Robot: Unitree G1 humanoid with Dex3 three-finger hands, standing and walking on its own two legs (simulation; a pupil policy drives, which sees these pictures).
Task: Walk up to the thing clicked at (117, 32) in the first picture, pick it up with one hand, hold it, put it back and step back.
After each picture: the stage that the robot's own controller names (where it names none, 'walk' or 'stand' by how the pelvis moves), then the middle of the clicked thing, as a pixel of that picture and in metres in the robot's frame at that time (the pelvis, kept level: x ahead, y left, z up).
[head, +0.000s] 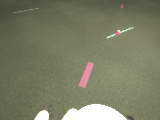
stand; (118, 32) +2.17 -0.73 -0.72
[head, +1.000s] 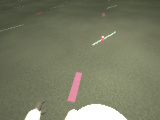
walk; (102, 38) +2.13 -0.19 -0.69
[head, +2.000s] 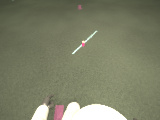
walk; (83, 43) +1.51 +0.21 -0.71
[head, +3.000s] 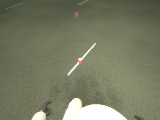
walk; (80, 61) +1.02 +0.24 -0.72
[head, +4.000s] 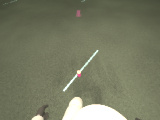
walk; (79, 73) +0.68 +0.21 -0.71
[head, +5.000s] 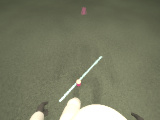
walk; (78, 82) +0.48 +0.13 -0.69
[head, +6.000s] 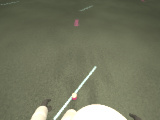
stand; (74, 96) +0.38 +0.16 -0.72
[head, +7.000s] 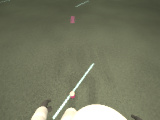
stand; (72, 94) +0.36 +0.20 -0.71
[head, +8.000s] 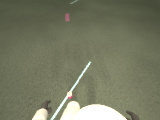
stand; (70, 95) +0.32 +0.23 -0.70
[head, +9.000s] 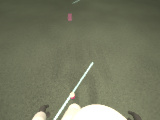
stand; (72, 95) +0.32 +0.20 -0.71
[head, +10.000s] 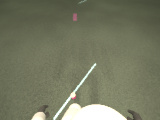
stand; (73, 95) +0.32 +0.19 -0.71
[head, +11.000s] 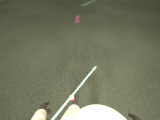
stand; (72, 98) +0.30 +0.19 -0.71
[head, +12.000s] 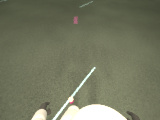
stand; (71, 100) +0.28 +0.20 -0.71
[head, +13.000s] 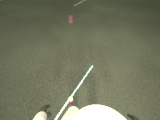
stand; (71, 99) +0.28 +0.21 -0.72
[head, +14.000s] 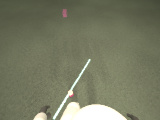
stand; (70, 93) +0.31 +0.22 -0.71
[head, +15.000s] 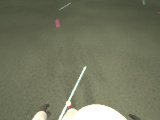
stand; (68, 104) +0.25 +0.23 -0.72
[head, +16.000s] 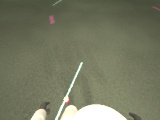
stand; (66, 100) +0.26 +0.26 -0.72
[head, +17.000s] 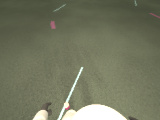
stand; (66, 105) +0.24 +0.25 -0.72
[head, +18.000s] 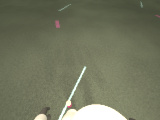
stand; (69, 104) +0.26 +0.22 -0.72
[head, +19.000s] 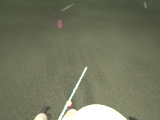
stand; (69, 104) +0.26 +0.22 -0.72
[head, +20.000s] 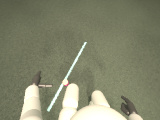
go down; (65, 82) +0.31 +0.23 -0.56
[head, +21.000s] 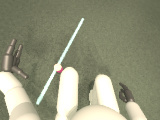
go down; (58, 68) +0.33 +0.30 -0.33
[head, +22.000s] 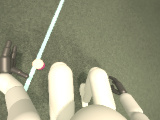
close in; (39, 64) +0.30 +0.33 -0.26
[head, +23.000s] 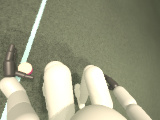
close; (26, 69) +0.28 +0.34 -0.22
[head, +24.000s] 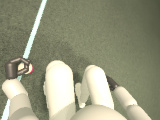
lift; (26, 68) +0.27 +0.34 -0.22
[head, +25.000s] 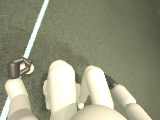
lift; (27, 68) +0.27 +0.34 -0.23
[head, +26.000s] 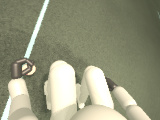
lift; (28, 69) +0.27 +0.33 -0.23
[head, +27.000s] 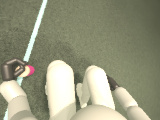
lift; (26, 70) +0.25 +0.35 -0.21
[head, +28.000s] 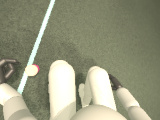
lift; (33, 69) +0.26 +0.34 -0.21
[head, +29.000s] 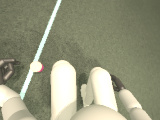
lift; (37, 67) +0.27 +0.34 -0.22
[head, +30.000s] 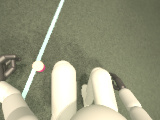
lift; (39, 66) +0.28 +0.33 -0.23
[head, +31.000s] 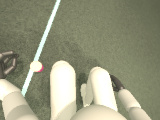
lift; (37, 67) +0.27 +0.33 -0.23
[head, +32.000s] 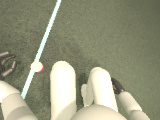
lift; (38, 67) +0.27 +0.33 -0.23
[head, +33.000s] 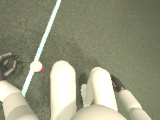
lift; (37, 67) +0.27 +0.33 -0.23
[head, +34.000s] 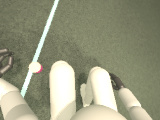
lift; (36, 67) +0.27 +0.34 -0.23
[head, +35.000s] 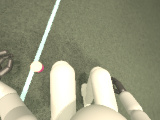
lift; (37, 67) +0.27 +0.33 -0.23
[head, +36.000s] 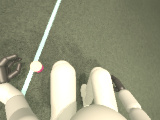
lift; (37, 67) +0.27 +0.33 -0.22
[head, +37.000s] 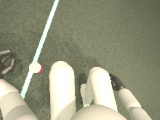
lift; (36, 68) +0.27 +0.34 -0.23
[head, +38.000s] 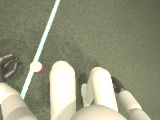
lift; (37, 67) +0.27 +0.33 -0.23
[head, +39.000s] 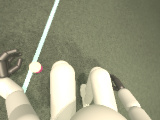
lift; (36, 67) +0.27 +0.33 -0.23
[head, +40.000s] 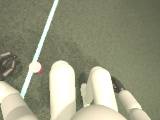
lift; (36, 67) +0.27 +0.33 -0.23
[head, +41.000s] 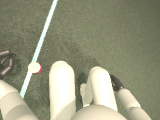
lift; (35, 68) +0.26 +0.33 -0.23
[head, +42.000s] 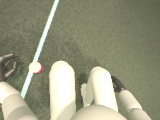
lift; (36, 67) +0.27 +0.34 -0.23
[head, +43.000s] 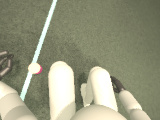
lift; (36, 68) +0.26 +0.34 -0.23
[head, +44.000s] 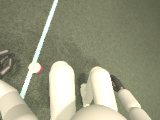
lift; (36, 68) +0.27 +0.33 -0.23
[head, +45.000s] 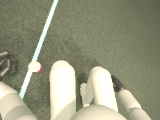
lift; (36, 67) +0.27 +0.33 -0.23
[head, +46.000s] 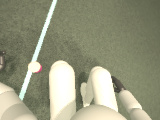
lift; (35, 67) +0.27 +0.33 -0.23
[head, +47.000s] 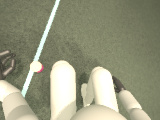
lift; (37, 67) +0.27 +0.33 -0.23
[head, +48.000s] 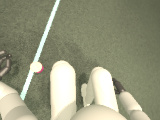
lift; (37, 67) +0.27 +0.33 -0.23
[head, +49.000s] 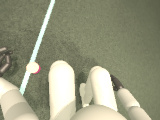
lift; (34, 68) +0.26 +0.33 -0.23
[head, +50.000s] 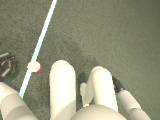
lift; (35, 67) +0.27 +0.33 -0.22
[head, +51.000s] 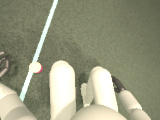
lift; (36, 67) +0.26 +0.33 -0.23
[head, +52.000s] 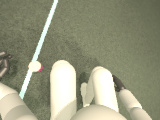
lift; (36, 66) +0.27 +0.33 -0.23
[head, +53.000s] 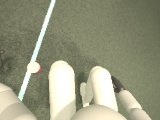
lift; (35, 68) +0.26 +0.33 -0.23
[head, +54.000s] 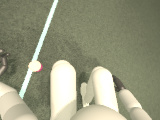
lift; (36, 66) +0.27 +0.33 -0.23
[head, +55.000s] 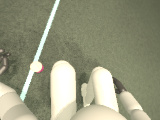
lift; (37, 67) +0.27 +0.33 -0.23
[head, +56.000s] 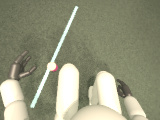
stand; (53, 67) +0.28 +0.32 -0.28
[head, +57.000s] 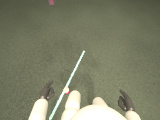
stand; (66, 90) +0.29 +0.23 -0.60
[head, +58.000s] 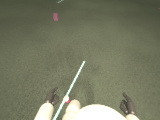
stand; (66, 99) +0.28 +0.23 -0.65
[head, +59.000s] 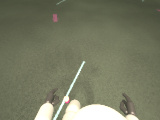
stand; (66, 99) +0.29 +0.23 -0.65
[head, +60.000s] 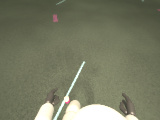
stand; (66, 99) +0.28 +0.23 -0.65
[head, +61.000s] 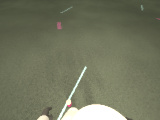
stand; (69, 103) +0.29 +0.23 -0.72
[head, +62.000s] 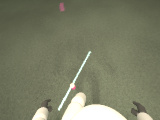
walk; (72, 86) +0.35 +0.28 -0.69
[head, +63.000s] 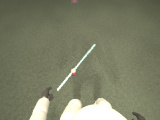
walk; (73, 71) +0.56 +0.24 -0.69
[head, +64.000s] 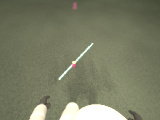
stand; (74, 64) +0.81 +0.23 -0.71
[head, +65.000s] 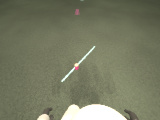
stand; (76, 66) +0.83 +0.24 -0.71
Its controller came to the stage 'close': yes
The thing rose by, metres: 0.01
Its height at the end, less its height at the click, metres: +0.00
